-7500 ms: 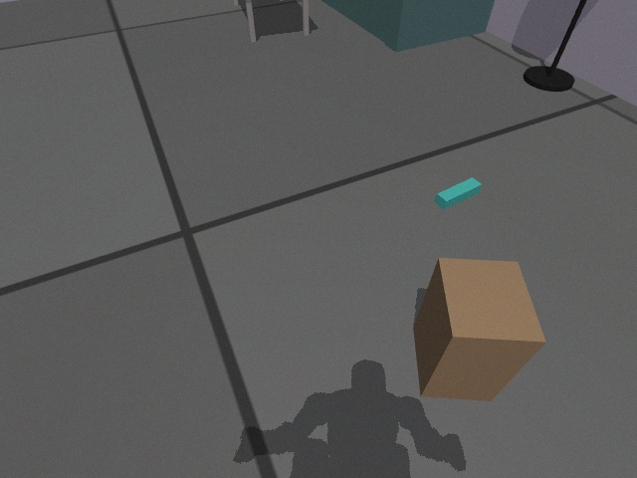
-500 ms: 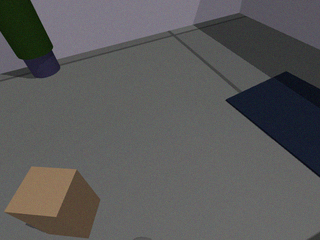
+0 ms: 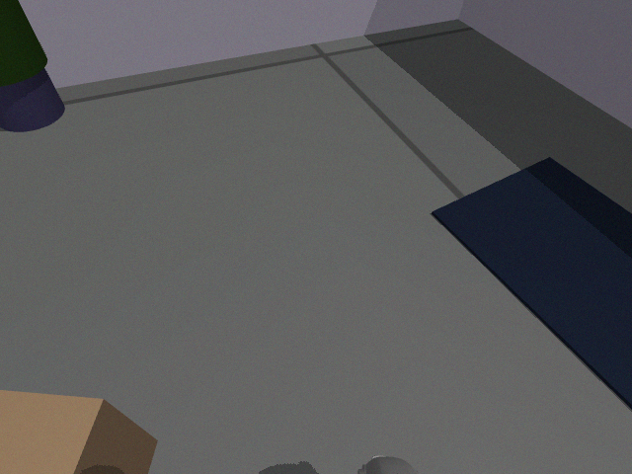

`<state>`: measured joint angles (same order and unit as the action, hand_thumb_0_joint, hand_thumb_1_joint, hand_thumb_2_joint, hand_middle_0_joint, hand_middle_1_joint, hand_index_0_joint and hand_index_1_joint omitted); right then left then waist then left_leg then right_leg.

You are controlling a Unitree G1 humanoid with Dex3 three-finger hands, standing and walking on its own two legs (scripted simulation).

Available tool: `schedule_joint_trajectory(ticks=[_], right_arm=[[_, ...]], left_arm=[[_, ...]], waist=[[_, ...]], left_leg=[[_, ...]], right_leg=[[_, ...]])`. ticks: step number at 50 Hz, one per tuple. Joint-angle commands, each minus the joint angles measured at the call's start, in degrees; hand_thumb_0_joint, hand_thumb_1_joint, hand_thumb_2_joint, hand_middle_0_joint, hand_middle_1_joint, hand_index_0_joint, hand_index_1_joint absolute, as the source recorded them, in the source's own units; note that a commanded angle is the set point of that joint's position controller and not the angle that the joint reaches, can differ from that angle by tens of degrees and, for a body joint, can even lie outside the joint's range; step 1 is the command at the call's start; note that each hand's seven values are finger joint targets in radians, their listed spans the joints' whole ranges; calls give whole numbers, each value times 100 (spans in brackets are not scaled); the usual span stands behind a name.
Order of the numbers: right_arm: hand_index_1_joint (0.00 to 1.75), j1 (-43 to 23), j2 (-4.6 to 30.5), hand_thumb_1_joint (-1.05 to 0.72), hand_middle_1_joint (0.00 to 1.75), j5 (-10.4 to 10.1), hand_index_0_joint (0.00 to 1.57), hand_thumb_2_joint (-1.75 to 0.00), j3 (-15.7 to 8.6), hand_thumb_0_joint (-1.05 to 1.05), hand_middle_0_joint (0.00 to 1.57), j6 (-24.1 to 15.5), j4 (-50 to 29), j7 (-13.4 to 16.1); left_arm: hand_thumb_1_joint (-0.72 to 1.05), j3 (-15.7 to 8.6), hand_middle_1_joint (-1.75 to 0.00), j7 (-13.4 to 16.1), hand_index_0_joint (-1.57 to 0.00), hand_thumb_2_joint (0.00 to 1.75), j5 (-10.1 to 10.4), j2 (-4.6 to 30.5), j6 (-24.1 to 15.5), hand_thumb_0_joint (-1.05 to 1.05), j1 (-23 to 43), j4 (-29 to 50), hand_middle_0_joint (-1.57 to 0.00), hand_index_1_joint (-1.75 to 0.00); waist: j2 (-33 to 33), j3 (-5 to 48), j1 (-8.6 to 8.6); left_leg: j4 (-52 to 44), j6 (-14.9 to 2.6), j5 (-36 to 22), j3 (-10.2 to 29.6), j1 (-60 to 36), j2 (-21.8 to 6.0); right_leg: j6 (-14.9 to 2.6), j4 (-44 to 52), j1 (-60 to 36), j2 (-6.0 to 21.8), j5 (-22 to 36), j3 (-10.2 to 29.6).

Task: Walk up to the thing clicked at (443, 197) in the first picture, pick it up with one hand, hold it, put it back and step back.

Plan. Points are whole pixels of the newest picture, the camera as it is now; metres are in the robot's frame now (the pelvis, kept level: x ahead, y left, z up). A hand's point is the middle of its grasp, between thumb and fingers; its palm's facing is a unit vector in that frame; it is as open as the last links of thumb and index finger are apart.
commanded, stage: walk up
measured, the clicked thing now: out of the picture +0.39 +1.40 -0.74
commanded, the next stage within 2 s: stand in 1.20 s
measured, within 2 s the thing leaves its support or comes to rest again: neither
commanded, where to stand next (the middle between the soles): +0.20 -0.01 m, yaw +0 degrees
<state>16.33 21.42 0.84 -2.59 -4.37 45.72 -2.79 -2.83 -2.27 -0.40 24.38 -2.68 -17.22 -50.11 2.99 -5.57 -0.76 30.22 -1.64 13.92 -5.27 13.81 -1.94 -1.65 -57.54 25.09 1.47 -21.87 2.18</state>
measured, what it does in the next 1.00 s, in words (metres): walks ahead: right foot, then left foot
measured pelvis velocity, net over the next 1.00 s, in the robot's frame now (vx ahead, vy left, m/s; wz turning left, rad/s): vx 0.17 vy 0.00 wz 0.01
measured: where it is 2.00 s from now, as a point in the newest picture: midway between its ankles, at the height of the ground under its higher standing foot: outside the picture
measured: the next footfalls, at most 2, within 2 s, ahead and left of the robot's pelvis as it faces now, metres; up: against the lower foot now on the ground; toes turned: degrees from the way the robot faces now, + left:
right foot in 0.18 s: +0.20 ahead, -0.14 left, +0.00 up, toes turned -1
left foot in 0.50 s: +0.26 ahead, +0.13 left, +0.00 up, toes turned +1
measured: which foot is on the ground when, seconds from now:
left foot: down 0.00-0.20, up 0.22-0.48, down 0.50-1.00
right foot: up 0.00-0.16, down 0.18-1.00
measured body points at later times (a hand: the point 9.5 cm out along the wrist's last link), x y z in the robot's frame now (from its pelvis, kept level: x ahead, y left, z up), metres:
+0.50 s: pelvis +0.14 -0.01 -0.02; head +0.17 -0.01 +0.43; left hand +0.21 +0.31 -0.12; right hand +0.21 -0.32 -0.14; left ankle +0.21 +0.12 -0.74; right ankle +0.16 -0.14 -0.73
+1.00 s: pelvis +0.17 +0.00 +0.01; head +0.18 +0.00 +0.45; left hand +0.22 +0.31 -0.13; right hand +0.30 -0.29 -0.12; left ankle +0.22 +0.12 -0.73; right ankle +0.16 -0.14 -0.73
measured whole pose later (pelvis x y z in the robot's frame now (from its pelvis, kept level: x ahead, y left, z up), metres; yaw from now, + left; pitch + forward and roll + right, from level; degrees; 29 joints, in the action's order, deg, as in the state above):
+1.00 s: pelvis +0.17 +0.00 +0.01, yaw +0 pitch -3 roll -1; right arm 1.2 20.2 -0.6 1.0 -0.7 61.2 -1.1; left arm 0.3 -0.4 0.1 20.8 -0.8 -6.8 -64.7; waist -0.9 -4.4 1.5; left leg 26.6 0.5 9.9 -0.1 14.0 -1.7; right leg 1.9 -24.8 8.3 1.8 -13.7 -1.0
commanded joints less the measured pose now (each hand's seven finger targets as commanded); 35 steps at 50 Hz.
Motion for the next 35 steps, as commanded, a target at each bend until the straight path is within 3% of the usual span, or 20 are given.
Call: schedule_joint_trajectory(ticks=[1, 5, 7, 8, 9, 10, 11, 12, 14, 17, 21, 23, 24, 25, 26, 27, 28, 31, 33, 35], right_arm=[[30, 438, 1694, -90, 30, -27, 20, -90, -550, 0, 20, -90, -405, 103], [30, 163, 1748, -90, 30, -42, 20, -90, -534, 0, 20, -33, -574, 48], [30, 92, 1578, -90, 30, -58, 20, -90, -446, 0, 20, 45, -610, 44], [30, 142, 1310, -90, 30, -68, 20, -90, -342, 0, 20, 65, -648, 63], [30, 335, 989, -90, 30, -101, 20, -90, -221, 0, 20, 60, -678, 87], [30, 561, 701, -90, 30, -101, 20, -90, -107, 0, 20, 112, -716, 96], [30, 467, 1360, -90, 30, -55, 20, -90, -310, 0, 20, 212, -528, 192], [30, 461, 1443, -90, 30, -103, 20, -90, -329, 0, 20, 223, -432, 218], [30, 575, 1378, -90, 30, -136, 20, -90, -312, 0, 20, 213, -253, 205], [30, 712, 1202, -90, 30, -58, 20, -90, -276, 0, 20, 233, -25, 175], [30, 468, 1022, -90, 30, -80, 20, -90, -239, 0, 20, 238, 137, 232], [30, 514, 1095, -90, 30, -62, 20, -90, -297, 0, 20, 206, 292, 268], [30, 319, 1274, -90, 30, -30, 20, -90, -330, 0, 20, 197, 257, 278], [30, 180, 1534, -90, 30, 13, 20, -90, -372, 0, 20, 178, 192, 295], [30, -170, 1830, -90, 30, -26, 20, -90, -358, 0, 20, 150, 64, 291], [30, -395, 1870, -90, 30, -69, 20, -90, -355, 0, 20, 167, 133, 280], [30, -623, 1753, -90, 30, -52, 20, -90, -291, 0, 20, 195, 157, 286], [30, -977, 1358, -90, 30, -109, 20, -90, -119, 0, 20, 244, 307, 284], [30, -820, 1276, -90, 30, -133, 20, -90, -64, 0, 20, 264, 466, 274], [30, -968, 1297, -90, 30, -108, 20, -90, -46, 0, 20, 251, 632, 277]], left_arm=[[90, -303, -30, -77, -20, 90, -49, 893, -112, 0, -54, 512, -20, -30], [90, -376, -30, -112, -20, 90, -56, 890, -182, 0, -142, 469, -20, -30], [90, -405, -30, -60, -20, 90, -84, 873, -232, 0, -362, 330, -20, -30], [90, -461, -30, 12, -20, 90, -85, 996, -272, 0, -680, 239, -20, -30], [90, -569, -30, 91, -20, 90, -118, 1336, -324, 0, -1018, 242, -20, -30], [90, -609, -30, 159, -20, 90, -93, 1787, -379, 0, -957, 426, -20, -30], [90, -607, -30, 141, -20, 90, -28, 1926, -324, 0, -720, 470, -20, -30], [90, -567, -30, 158, -20, 90, 28, 1752, -302, 0, -609, 532, -20, -30], [90, -461, -30, 215, -20, 90, 37, 1458, -291, 0, -307, 593, -20, -30], [90, -367, -30, 240, -20, 90, -19, 1300, -267, 0, -154, 640, -20, -30], [90, -271, -30, 292, -20, 90, -2, 1259, -177, 0, 244, 628, -20, -30], [90, -176, -30, 287, -20, 90, 89, 1141, -71, 0, 544, 620, -20, -30], [90, -114, -30, 285, -20, 90, 102, 998, -12, 0, 544, 611, -20, -30], [90, -64, -30, 279, -20, 90, 118, 824, 40, 0, 529, 601, -20, -30], [90, -36, -30, 286, -20, 90, 162, 776, 124, 0, 234, 476, -20, -30], [90, -117, -30, 316, -20, 90, 130, 968, 191, 0, 186, 186, -20, -30], [90, -126, -30, 317, -20, 90, 109, 954, 188, 0, 164, 74, -20, -30], [90, -109, -30, 304, -20, 90, 87, 949, 102, 0, 57, -304, -20, -30], [90, -85, -30, 277, -20, 90, 47, 1077, 90, 0, 541, -301, -20, -30], [90, -4, -30, 259, -20, 90, 83, 956, 104, 0, 790, -411, -20, -30]], waist=[[-1275, 183, -157], [-1266, 255, 32], [-812, 371, 214], [-404, 582, 403], [699, 801, 589], [1414, 709, 436], [727, 463, 423], [433, 362, 373], [396, 327, 194], [581, 473, 123], [756, 719, 62], [343, 727, -103], [23, 649, -76], [-477, 700, -8], [-983, 817, 176], [-1091, 728, 159], [-1070, 624, 254], [-1215, 644, 394], [-941, 683, 129], [-956, 623, 99]], left_leg=[[-1379, -1280, -700, 1122, -434, -1498], [-1123, -1053, 241, 980, 186, -1356], [-295, -820, -123, 589, 500, -1048], [441, -594, -343, 478, 777, -876], [1899, -344, -27, 72, 1163, -395], [2998, 0, 1710, 184, 2164, 281], [3411, -39, 2070, 717, 2046, 50], [3565, -52, 1948, 983, 2147, -13], [3211, -29, 1453, 1016, 2097, -226], [2327, 101, 1204, 680, 1363, -162], [999, 110, 263, 326, 318, -7], [360, 43, -764, 247, -417, 131], [151, -49, -1107, 597, -521, -110], [-236, -284, -1080, 1555, -403, -825], [-764, -843, -410, 2642, 223, -1601], [-873, -1138, 103, 2808, 686, -1690], [-846, -1039, 156, 2601, 883, -1522], [-202, -368, -455, 1568, 802, -872], [-296, -198, 22, 1421, 584, -654], [-614, -203, 225, 1543, 402, -724]], right_leg=[[147, 1086, 333, 324, 350, -244], [50, 1969, -641, 126, 873, -468], [23, 2569, -1438, -152, 1288, -737], [-71, 2763, -2139, -176, 1182, -524], [-307, 3543, -2559, 545, 564, 619], [-808, 4287, -2667, 2043, 335, 3152], [-1459, 4142, -2016, 2294, 136, 3381], [-1548, 4012, -1983, 2116, 611, 2880], [-1272, 3843, -1873, 1619, 1272, 1776], [-1171, 3435, -1349, 1334, 2909, 766], [-991, 2811, -865, 1272, 3910, 281], [-667, 2390, -303, 1015, 2675, 99], [-443, 2308, 34, 809, 1765, 76], [-198, 2032, 152, 457, 751, -58], [-17, 1439, -364, -56, -325, -306], [-25, 1131, -833, -52, -934, -227], [-43, 1324, -981, -16, -873, -172], [-108, 2529, -1330, 238, 695, 20], [-191, 2722, -1171, 430, 757, 323], [-89, 2767, -1127, 321, 778, 154]])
